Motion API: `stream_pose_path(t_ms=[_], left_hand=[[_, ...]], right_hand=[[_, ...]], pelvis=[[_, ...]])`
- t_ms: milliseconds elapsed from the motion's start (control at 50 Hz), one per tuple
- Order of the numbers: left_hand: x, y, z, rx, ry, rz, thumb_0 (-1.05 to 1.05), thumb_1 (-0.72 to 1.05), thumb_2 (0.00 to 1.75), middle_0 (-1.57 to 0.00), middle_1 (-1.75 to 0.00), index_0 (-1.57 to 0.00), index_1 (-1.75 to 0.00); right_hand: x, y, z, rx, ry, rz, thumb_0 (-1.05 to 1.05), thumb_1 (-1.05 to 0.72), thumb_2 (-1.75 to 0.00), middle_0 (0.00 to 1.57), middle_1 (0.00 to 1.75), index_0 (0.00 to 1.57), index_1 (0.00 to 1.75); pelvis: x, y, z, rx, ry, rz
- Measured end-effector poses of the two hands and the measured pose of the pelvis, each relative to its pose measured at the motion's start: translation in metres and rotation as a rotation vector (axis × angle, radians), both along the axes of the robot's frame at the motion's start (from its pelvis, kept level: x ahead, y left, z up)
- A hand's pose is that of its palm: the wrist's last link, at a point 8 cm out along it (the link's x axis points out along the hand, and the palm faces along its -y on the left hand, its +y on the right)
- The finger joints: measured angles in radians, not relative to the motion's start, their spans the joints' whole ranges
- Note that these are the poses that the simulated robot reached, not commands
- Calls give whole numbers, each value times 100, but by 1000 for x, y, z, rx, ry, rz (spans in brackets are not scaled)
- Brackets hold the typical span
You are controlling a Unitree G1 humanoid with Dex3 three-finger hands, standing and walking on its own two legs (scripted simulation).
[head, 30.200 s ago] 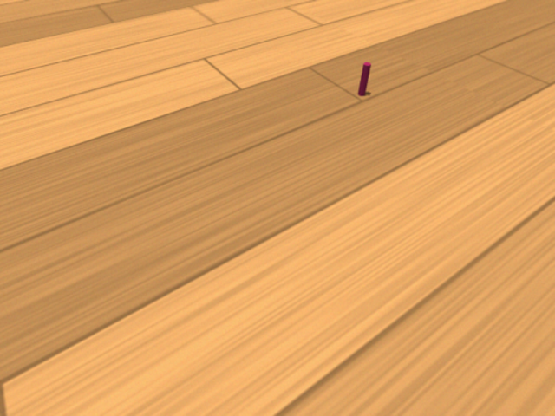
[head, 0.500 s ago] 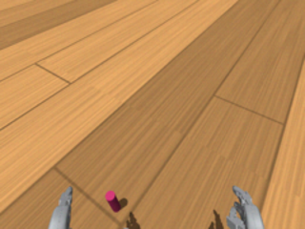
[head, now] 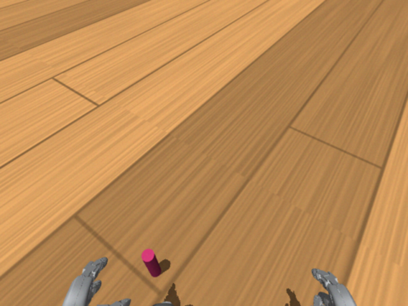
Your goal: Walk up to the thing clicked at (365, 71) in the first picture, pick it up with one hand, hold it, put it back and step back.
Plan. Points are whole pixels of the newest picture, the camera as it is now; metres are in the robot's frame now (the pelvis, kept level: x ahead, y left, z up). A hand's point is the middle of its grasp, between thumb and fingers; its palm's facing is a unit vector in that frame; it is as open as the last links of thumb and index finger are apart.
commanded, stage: stand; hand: left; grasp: from the side
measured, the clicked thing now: (152, 263) +0.38 +0.23 -0.62
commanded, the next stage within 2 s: none
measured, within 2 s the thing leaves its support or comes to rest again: neither
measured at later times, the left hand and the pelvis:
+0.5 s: hand out of the picture +0.04 +0.26 -0.12, palm faces -0.01 -0.94 -0.33, open 7.4 cm; pelvis -0.01 +0.02 +0.04, yaw +0 degrees
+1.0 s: hand out of the picture +0.03 +0.26 -0.11, palm faces -0.02 -0.94 -0.34, open 7.4 cm; pelvis -0.01 +0.01 +0.05, yaw +0 degrees
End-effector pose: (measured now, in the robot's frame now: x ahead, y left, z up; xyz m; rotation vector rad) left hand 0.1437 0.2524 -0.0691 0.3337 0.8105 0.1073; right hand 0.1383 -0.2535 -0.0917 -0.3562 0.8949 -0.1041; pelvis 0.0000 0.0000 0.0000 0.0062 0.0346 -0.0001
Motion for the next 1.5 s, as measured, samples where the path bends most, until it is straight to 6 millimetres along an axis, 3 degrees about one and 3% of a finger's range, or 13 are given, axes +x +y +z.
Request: stream_pose_path(t_ms=[120,220,480,660,880,1060,1500], left_hand=[[-32,26,-14,10,141,54,0,61,84,-20,-29,-21,-29],[-58,41,-18,18,237,101,1,79,88,-20,-30,-21,-30],[-103,49,-12,6,388,165,1,90,90,-20,-30,-21,-30],[-118,51,-7,16,423,180,1,90,90,-20,-30,-21,-30],[-122,50,-6,19,448,184,1,90,90,-20,-30,-21,-30],[-113,47,-6,14,455,175,1,90,90,-20,-30,-21,-30],[-69,45,-3,7,417,153,0,90,90,-20,-30,-21,-30]], right_hand=[[-31,-23,4,-19,108,-75,1,-90,-89,20,30,21,30],[-54,-27,6,-31,185,-112,1,-90,-89,20,30,21,30],[-76,-5,8,25,272,-121,1,-90,-89,20,30,21,30],[-80,-10,10,31,285,-129,0,-90,-89,20,30,21,30],[-94,-25,12,10,329,-155,0,-90,-89,20,30,21,30],[-98,-28,12,7,353,-165,0,-90,-89,20,30,20,30],[-70,-27,17,6,331,-165,0,-90,-89,20,30,21,30]], pelvis=[[3,5,11,-1,-33,-4],[3,10,19,-7,-56,-4],[-5,16,40,-8,-100,-3],[-11,15,46,-7,-113,0],[-14,11,47,-8,-108,1],[-10,9,48,-8,-100,-3],[10,10,51,-7,-86,-12]])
